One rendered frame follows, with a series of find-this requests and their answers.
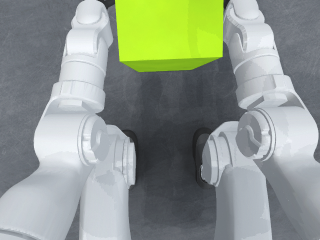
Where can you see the robot left foot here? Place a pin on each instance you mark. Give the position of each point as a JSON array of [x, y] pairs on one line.
[[133, 139]]

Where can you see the carton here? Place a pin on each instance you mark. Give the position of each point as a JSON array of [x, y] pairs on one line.
[[169, 35]]

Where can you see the robot left forearm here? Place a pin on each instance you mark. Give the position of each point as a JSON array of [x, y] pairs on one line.
[[84, 63]]

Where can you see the robot right forearm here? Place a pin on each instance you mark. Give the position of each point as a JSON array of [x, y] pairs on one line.
[[255, 60]]

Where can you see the robot right upper arm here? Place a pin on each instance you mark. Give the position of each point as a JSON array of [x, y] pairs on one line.
[[282, 141]]

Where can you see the robot left hand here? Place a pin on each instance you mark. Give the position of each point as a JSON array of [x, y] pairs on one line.
[[107, 3]]

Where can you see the robot left upper arm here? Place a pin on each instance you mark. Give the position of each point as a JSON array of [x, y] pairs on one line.
[[43, 205]]

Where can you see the robot right thigh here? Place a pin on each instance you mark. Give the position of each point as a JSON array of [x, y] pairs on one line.
[[242, 205]]

